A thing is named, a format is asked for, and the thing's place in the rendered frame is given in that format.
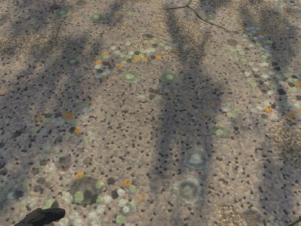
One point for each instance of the robot left hand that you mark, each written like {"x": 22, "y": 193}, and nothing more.
{"x": 40, "y": 217}

